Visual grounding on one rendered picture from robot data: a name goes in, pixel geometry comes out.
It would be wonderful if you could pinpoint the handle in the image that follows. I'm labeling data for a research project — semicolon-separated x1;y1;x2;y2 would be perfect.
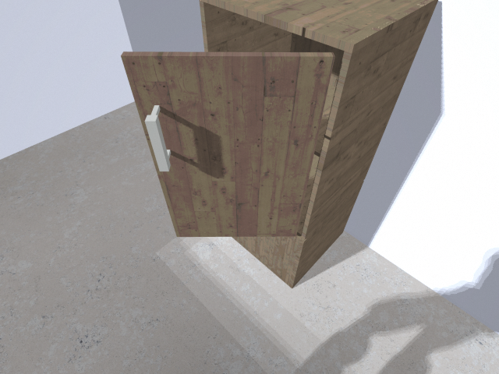
145;105;171;171

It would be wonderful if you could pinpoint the cupboard door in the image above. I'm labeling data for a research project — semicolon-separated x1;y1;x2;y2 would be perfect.
121;51;335;237

